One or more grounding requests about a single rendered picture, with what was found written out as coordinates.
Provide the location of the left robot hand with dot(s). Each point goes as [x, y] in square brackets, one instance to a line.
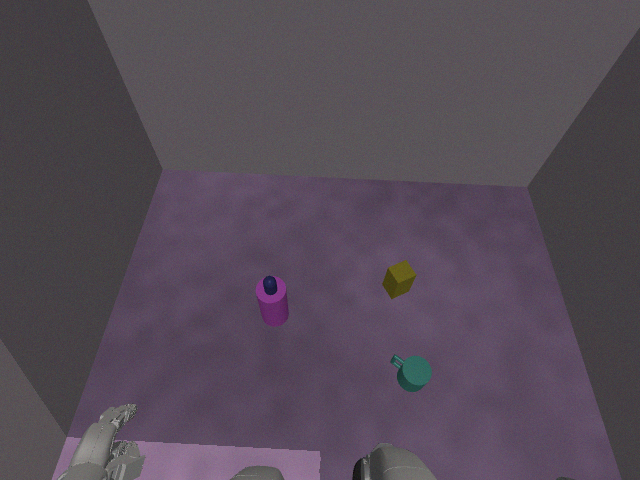
[121, 460]

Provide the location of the left robot arm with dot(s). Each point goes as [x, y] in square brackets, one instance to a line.
[84, 471]

